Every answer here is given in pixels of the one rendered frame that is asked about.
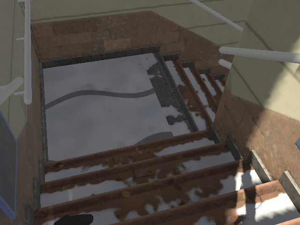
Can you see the left robot hand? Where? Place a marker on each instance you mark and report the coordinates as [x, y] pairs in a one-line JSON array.
[[83, 219]]

